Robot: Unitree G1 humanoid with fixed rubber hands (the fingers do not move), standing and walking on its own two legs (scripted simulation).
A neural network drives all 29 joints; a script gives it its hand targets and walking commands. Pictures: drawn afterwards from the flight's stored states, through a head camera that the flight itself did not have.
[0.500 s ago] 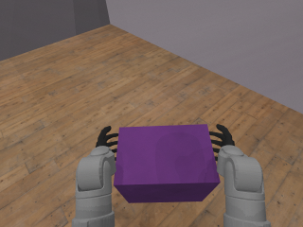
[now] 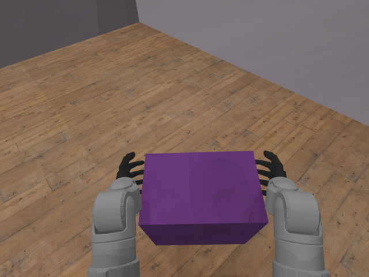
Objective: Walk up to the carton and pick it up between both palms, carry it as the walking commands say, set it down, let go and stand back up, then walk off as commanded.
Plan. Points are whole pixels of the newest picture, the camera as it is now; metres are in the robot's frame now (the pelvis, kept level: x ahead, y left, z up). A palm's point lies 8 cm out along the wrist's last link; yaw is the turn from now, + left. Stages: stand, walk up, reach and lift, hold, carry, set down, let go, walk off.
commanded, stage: carry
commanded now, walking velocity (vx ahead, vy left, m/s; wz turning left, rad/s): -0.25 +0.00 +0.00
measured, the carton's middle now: (199, 202) +0.30 +0.00 -0.01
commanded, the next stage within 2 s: none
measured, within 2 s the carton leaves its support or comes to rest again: neither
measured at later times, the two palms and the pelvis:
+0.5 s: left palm (77, 271) +0.13 +0.20 +0.08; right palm (268, 257) +0.16 -0.10 +0.09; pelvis -0.15 +0.03 +0.00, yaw +1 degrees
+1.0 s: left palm out of the picture -0.05 +0.22 +0.07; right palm out of the picture -0.03 -0.08 +0.09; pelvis -0.32 +0.05 +0.01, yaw +3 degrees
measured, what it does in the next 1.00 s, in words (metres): walks backwards: left foot, then right foot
